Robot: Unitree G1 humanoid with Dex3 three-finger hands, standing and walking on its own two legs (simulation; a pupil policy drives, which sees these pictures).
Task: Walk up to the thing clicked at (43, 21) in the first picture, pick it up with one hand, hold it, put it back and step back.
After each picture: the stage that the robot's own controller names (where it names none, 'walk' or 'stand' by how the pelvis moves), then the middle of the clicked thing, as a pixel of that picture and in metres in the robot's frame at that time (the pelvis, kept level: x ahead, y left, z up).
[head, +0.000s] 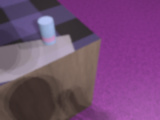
stand; (47, 31) +0.61 +0.19 +0.03
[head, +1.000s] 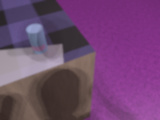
walk; (37, 39) +0.55 +0.24 +0.04
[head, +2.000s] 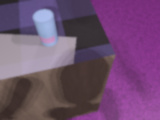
rise first; (46, 28) +0.50 +0.17 +0.08
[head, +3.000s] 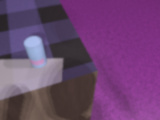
stand; (36, 52) +0.48 +0.21 +0.03
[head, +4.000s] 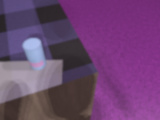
stand; (35, 54) +0.47 +0.20 +0.03
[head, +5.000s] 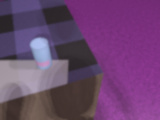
stand; (42, 54) +0.47 +0.19 +0.03
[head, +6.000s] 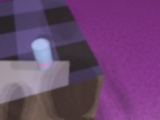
stand; (43, 55) +0.47 +0.18 +0.03
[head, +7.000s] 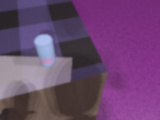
rise first; (45, 51) +0.48 +0.18 +0.03
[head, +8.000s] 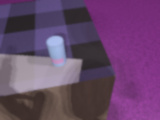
go down; (57, 51) +0.49 +0.17 +0.03
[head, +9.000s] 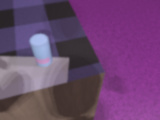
go down; (41, 50) +0.48 +0.16 +0.04
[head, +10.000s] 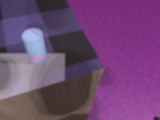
go down; (35, 47) +0.47 +0.16 +0.06
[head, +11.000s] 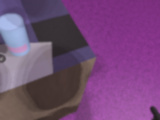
close in; (15, 36) +0.46 +0.17 +0.09
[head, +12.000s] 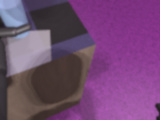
close; (14, 17) +0.52 +0.17 +0.11
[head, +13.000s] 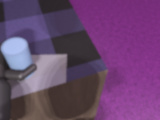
lift; (19, 59) +0.37 +0.20 +0.12
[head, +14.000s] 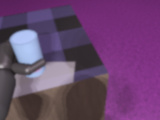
lift; (29, 54) +0.33 +0.17 +0.21
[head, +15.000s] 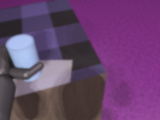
hold; (26, 58) +0.33 +0.18 +0.18
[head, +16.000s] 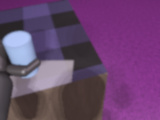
hold; (22, 55) +0.33 +0.18 +0.20
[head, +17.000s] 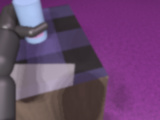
crouch; (31, 20) +0.40 +0.16 +0.27
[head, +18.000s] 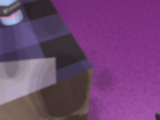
lower; (4, 1) +0.51 +0.19 +0.23
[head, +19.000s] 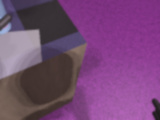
lower; out of the picture +0.54 +0.20 +0.11
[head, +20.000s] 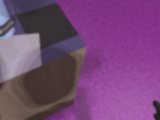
lower; out of the picture +0.52 +0.19 +0.10
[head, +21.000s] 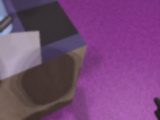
lower; out of the picture +0.53 +0.20 +0.11
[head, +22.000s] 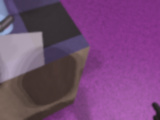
lower; out of the picture +0.53 +0.20 +0.11
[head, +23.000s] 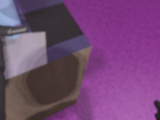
open; (6, 17) +0.52 +0.18 +0.10
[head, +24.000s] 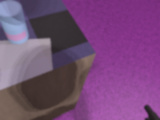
sink last; (13, 23) +0.50 +0.17 +0.09
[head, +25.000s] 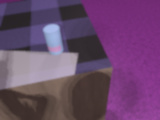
sink last; (53, 40) +0.54 +0.18 +0.07
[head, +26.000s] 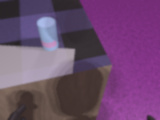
stand; (48, 34) +0.52 +0.17 +0.07
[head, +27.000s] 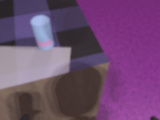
stand; (43, 33) +0.52 +0.18 +0.09
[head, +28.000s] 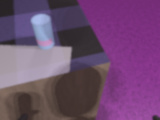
stand; (43, 32) +0.52 +0.17 +0.09
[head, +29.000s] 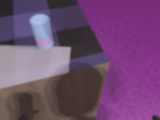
stand; (42, 32) +0.51 +0.18 +0.10
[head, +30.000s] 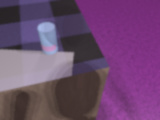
stand; (48, 38) +0.52 +0.17 +0.06
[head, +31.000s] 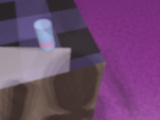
walk; (45, 35) +0.54 +0.18 +0.04
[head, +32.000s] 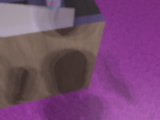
walk; out of the picture +0.74 +0.17 +0.04
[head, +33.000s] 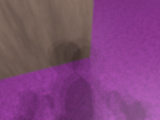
walk; out of the picture +1.07 +0.23 +0.06
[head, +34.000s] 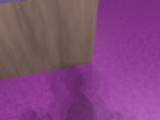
stand; out of the picture +1.15 +0.18 +0.04
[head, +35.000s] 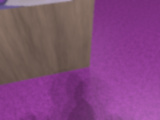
stand; out of the picture +1.15 +0.19 +0.03
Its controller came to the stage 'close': yes
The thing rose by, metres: 0.23
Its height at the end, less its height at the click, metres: +0.00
